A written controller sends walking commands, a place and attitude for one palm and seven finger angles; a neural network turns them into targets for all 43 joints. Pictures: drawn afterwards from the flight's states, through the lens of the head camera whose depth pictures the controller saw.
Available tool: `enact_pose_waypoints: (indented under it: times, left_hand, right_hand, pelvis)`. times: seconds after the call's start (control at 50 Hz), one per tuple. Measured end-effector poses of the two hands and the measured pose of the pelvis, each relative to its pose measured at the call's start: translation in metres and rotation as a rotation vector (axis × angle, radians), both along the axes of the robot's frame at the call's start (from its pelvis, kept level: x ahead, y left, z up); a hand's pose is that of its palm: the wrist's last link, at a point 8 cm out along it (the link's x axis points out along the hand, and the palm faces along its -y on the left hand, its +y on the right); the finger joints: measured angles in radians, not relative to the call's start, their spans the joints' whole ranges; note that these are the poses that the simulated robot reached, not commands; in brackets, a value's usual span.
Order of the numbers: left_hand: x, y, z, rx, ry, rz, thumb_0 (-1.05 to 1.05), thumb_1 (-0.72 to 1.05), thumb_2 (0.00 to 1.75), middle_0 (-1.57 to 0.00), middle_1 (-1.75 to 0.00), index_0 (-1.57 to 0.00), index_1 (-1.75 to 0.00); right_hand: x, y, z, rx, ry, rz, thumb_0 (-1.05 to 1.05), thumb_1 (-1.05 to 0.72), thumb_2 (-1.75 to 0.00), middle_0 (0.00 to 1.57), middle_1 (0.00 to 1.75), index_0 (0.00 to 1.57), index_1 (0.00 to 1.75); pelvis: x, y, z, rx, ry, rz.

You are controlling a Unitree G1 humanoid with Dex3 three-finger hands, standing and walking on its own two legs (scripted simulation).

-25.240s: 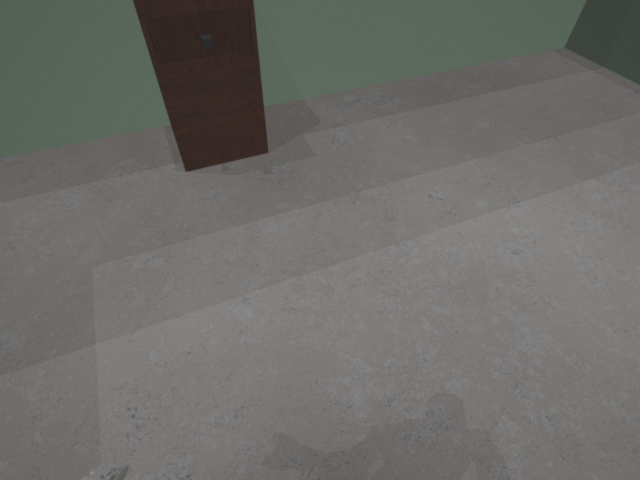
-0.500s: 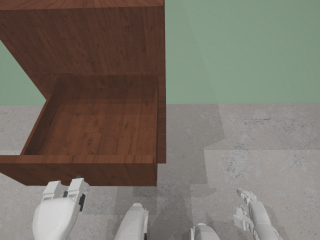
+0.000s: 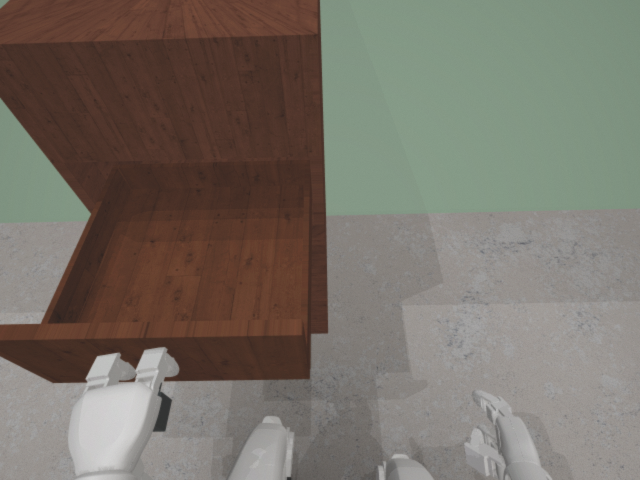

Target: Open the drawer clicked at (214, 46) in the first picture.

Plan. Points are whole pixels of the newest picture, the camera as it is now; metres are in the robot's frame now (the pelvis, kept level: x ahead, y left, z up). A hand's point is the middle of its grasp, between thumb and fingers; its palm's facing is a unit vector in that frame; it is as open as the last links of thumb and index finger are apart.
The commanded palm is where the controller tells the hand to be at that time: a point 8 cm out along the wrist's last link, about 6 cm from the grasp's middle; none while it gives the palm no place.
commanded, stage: lift the hand off the handle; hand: left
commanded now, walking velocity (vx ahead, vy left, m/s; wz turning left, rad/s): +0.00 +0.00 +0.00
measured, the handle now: (152, 395) +0.22 +0.24 -0.04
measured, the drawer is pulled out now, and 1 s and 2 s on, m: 0.30 0.30 0.30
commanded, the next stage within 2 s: draw the hand back to the body in 1.98 s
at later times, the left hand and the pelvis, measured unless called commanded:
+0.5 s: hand (122, 418) +0.19 +0.25 +0.00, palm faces -0.03 -0.09 -1.00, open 13.6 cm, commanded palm +0.17 +0.23 +0.07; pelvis +0.01 +0.00 +0.02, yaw +1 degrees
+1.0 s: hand (102, 408) +0.19 +0.25 +0.04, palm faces -0.01 -0.10 -0.99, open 13.6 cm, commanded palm +0.17 +0.24 +0.11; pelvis +0.02 +0.01 +0.04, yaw +0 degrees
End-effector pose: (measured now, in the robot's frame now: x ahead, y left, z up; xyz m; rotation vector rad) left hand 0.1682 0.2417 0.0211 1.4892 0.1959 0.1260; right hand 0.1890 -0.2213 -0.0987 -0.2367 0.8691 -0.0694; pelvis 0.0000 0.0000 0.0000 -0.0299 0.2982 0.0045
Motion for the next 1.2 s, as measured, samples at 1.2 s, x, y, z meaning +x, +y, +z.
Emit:
enact_pose_waypoints:
  times: [1.2]
  left_hand:
    - [-0.004,0.008,0.093,-0.023,-0.038,0.005,0.0,-0.49,0.3,-0.31,-1.2,-0.33,-1.2]
  right_hand:
    - [0.028,0.008,0.06,0.053,-0.079,0.038,0.01,-0.91,-0.9,0.2,0.3,0.2,0.3]
  pelvis:
    - [0.023,0.006,0.046,0.012,-0.115,0.004]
